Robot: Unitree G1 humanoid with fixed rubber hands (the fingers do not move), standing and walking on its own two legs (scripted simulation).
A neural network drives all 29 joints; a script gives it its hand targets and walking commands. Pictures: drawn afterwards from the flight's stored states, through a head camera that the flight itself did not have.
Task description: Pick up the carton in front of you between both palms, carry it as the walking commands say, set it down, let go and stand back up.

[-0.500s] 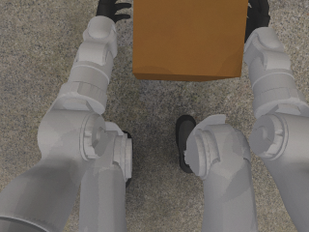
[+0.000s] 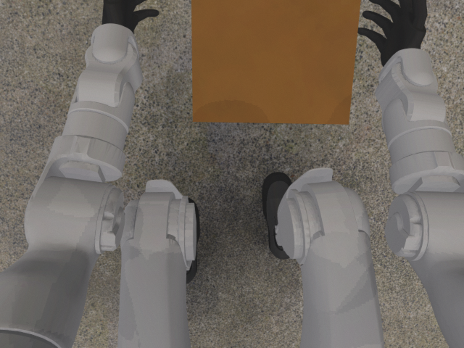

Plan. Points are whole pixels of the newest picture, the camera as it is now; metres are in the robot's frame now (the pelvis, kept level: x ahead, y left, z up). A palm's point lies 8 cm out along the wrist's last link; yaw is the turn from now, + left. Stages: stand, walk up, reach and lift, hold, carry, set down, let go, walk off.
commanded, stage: set down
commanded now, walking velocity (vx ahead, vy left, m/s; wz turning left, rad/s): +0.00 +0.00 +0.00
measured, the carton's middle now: (261, 62) +0.49 -0.08 -0.25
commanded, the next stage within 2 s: let go in 0.92 s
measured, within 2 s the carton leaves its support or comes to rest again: neither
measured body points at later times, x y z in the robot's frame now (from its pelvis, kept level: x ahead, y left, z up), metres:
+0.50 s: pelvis +0.01 +0.00 +0.12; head +0.33 -0.02 +0.44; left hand +0.56 +0.13 +0.00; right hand +0.49 -0.26 +0.00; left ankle +0.09 +0.12 -0.34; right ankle +0.13 -0.12 -0.34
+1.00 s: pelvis +0.05 -0.01 +0.26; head +0.32 -0.02 +0.61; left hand +0.55 +0.14 +0.15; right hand +0.48 -0.27 +0.15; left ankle +0.09 +0.12 -0.34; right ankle +0.13 -0.12 -0.34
